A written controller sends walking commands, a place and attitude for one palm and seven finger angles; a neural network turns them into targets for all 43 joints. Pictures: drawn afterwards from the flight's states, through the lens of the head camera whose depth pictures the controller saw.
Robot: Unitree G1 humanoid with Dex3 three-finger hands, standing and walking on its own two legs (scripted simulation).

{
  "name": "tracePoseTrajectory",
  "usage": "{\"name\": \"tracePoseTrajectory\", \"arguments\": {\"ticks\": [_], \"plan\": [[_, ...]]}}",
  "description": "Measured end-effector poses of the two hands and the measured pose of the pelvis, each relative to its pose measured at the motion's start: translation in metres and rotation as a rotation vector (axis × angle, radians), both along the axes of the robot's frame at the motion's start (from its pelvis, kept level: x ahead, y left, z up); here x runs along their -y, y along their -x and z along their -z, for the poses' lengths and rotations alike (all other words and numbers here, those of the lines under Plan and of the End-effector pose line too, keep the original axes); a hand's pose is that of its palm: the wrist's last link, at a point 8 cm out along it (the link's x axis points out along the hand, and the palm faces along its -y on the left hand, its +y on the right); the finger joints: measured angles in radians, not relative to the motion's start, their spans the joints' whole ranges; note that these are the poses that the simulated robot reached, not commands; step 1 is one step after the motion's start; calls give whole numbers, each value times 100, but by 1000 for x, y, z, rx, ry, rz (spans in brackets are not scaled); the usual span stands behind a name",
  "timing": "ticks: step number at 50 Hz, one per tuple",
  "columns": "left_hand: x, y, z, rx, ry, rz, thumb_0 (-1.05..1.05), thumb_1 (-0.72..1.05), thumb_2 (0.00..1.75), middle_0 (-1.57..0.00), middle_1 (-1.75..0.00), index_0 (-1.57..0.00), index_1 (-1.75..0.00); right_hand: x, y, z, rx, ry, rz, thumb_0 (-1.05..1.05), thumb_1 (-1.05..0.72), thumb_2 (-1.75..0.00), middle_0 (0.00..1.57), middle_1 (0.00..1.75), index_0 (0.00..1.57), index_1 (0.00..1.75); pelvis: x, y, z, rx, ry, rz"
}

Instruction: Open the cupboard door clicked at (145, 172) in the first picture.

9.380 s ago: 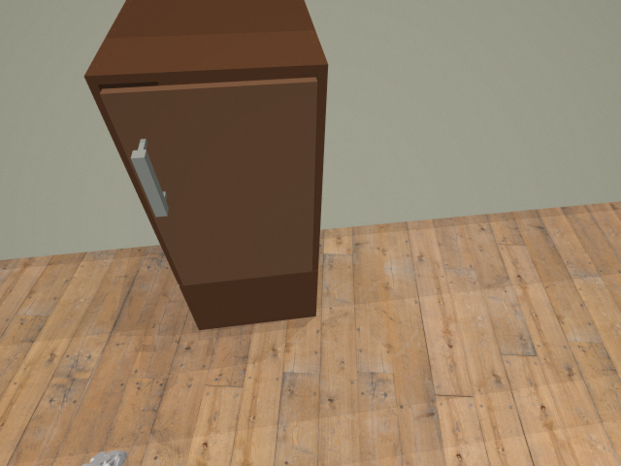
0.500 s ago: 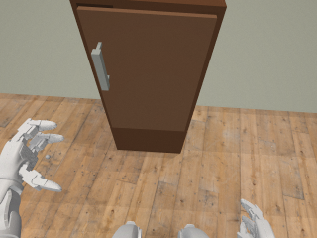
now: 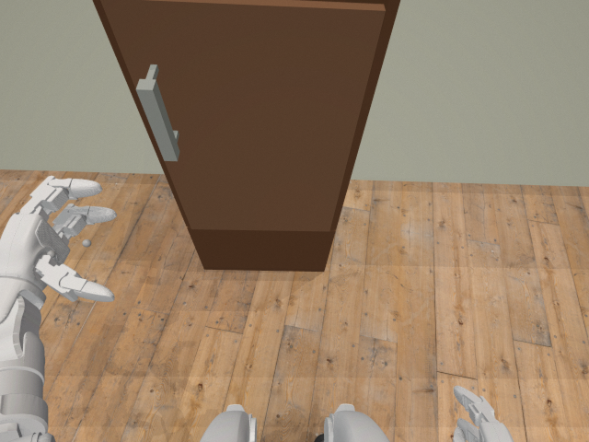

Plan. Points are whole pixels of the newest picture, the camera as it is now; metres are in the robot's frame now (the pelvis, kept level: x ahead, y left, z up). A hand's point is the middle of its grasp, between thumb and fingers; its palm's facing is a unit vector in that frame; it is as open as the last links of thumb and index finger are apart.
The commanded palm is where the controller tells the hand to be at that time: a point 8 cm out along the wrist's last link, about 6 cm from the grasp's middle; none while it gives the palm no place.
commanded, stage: move the hooked fingers beside the handle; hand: left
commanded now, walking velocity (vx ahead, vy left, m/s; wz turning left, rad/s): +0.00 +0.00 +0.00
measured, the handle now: (163, 115) +0.60 +0.23 +0.04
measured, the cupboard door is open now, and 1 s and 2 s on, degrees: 0 0 0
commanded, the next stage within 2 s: slide the fingers in behind the handle in 1.96 s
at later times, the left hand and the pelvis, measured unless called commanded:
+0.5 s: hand (95, 197) +0.42 +0.28 +0.05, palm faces +0.01 -1.00 -0.02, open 14.0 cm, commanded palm +0.41 +0.33 +0.05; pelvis -0.01 +0.01 -0.01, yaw -1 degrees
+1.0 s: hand (115, 149) +0.51 +0.28 +0.05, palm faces +0.01 -1.00 -0.03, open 14.0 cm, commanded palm +0.50 +0.32 +0.04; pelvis -0.01 +0.02 -0.02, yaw -2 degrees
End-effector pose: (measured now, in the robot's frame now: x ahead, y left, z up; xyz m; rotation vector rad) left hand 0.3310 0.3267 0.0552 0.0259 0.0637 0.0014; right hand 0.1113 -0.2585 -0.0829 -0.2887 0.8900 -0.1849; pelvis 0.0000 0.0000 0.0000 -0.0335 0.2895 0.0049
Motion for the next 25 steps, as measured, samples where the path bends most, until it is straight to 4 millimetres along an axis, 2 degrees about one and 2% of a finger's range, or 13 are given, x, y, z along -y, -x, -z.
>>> {"name": "tracePoseTrajectory", "arguments": {"ticks": [9, 25], "plan": [[-6, -17, 2, 38, -13, -34, -2, -50, 30, -30, -120, -30, -120, 2, 21, 6, -102, 15, 28, 1, -90, -90, 21, 30, 20, 30, -3, -1, 2, -16, 5, 2], [-10, -70, 1, 32, 10, -13, -2, -50, 30, -30, -120, -30, -120, -2, 56, 13, -220, 38, 77, 1, -90, -90, 21, 30, 20, 30, -12, 7, 8, -50, 19, 6]]}}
